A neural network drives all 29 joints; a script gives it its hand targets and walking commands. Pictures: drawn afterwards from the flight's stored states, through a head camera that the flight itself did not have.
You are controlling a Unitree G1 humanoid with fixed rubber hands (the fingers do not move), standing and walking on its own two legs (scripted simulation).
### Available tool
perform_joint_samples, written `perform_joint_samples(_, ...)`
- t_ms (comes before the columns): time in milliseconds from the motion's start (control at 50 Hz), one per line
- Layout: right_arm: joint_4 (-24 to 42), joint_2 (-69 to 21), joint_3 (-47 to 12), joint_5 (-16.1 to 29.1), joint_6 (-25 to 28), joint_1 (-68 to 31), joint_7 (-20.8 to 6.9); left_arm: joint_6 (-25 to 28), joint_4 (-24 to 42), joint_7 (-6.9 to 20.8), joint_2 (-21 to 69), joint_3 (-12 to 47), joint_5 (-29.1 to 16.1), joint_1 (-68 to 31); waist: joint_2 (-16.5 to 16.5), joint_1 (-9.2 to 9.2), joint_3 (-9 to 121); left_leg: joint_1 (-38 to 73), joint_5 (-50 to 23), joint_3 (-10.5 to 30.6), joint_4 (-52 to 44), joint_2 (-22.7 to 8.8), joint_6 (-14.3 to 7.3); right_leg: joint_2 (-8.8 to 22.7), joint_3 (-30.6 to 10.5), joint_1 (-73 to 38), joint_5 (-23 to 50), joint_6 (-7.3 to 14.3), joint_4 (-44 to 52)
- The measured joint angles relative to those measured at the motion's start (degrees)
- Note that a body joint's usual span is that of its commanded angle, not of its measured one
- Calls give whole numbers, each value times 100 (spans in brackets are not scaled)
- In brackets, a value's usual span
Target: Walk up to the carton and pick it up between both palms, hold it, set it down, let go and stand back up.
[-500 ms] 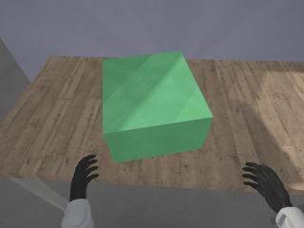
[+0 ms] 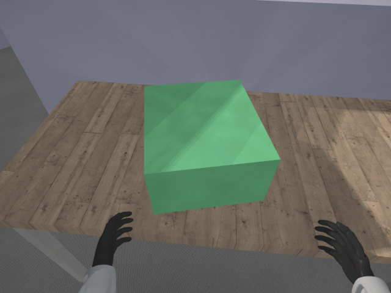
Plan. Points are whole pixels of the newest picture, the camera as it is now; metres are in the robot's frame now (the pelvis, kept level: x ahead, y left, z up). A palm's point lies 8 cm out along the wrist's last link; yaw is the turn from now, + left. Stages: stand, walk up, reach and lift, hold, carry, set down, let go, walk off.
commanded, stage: set down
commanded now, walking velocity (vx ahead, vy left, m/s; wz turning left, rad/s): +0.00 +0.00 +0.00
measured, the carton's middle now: (201, 140) +0.49 +0.04 +0.01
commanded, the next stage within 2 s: let go in 0.68 s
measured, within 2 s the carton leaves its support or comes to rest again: neither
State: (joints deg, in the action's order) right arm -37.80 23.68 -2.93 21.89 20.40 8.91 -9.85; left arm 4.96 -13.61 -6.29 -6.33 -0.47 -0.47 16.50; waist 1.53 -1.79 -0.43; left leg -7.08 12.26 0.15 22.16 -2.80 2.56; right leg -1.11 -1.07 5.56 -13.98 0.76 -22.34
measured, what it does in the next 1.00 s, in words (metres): stands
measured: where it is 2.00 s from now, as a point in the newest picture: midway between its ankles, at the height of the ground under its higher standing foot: outside the picture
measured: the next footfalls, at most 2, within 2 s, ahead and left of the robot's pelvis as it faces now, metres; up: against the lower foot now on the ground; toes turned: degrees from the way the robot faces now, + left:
none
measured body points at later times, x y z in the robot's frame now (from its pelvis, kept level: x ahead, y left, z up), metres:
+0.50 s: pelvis +0.00 +0.01 +0.00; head -0.04 +0.02 +0.45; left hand +0.20 +0.22 -0.01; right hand +0.22 -0.26 -0.01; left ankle +0.00 +0.15 -0.74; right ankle -0.02 -0.11 -0.74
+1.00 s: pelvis -0.02 +0.01 +0.00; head -0.08 +0.00 +0.45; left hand +0.22 +0.22 -0.01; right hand +0.22 -0.25 -0.01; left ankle +0.00 +0.15 -0.74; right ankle -0.02 -0.11 -0.74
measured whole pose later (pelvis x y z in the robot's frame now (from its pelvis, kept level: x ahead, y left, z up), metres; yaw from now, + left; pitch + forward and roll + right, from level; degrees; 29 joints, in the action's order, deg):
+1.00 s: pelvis -0.02 +0.01 +0.00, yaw +0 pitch -13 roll +0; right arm -29.9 18.2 2.3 2.3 -3.4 3.0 -0.4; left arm -16.3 -19.4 5.5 -8.5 -3.4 5.0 3.6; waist -0.2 -0.7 -5.6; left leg 5.1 11.1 -0.7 19.1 -1.7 1.5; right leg 0.4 -0.6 -5.9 -13.4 0.0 -20.8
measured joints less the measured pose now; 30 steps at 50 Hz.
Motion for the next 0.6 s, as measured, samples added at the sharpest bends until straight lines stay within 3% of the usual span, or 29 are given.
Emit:
perform_joint_samples(120,122,-71,207,-382,-590,-100,147,-482,51,109,-11,28,58,-134,12,-23,3,188,-42,-37,-91,50,-50,50,-38,-174,45,-47,81)
perform_joint_samples(260,340,-95,391,-733,-1207,-200,119,-1002,237,160,48,-9,143,-220,24,-44,-51,373,-132,-89,-280,86,-83,88,-82,-319,124,-71,224)
perform_joint_samples(600,547,-280,460,-1353,-1551,-302,351,-1360,61,626,-66,-185,323,-388,-90,69,-248,908,-176,-133,-507,100,-90,113,-90,-802,145,-83,375)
